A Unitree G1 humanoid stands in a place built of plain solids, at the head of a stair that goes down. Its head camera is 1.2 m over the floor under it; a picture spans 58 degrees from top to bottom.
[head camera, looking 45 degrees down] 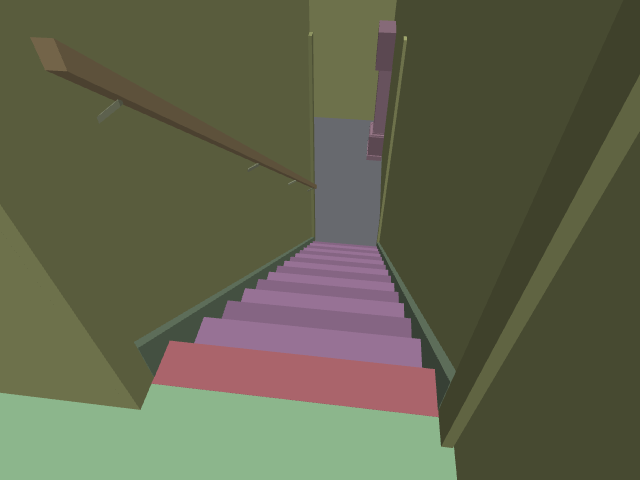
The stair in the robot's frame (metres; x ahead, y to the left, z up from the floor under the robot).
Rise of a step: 0.20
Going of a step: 0.23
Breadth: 0.83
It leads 7 degrees to the right of straight ahead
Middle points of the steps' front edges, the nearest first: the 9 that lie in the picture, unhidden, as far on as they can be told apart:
0.70 0.07 0.00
0.93 0.04 -0.20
1.16 0.01 -0.40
1.38 -0.02 -0.59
1.61 -0.04 -0.79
1.84 -0.07 -0.99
2.07 -0.10 -1.19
2.30 -0.13 -1.39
2.53 -0.15 -1.59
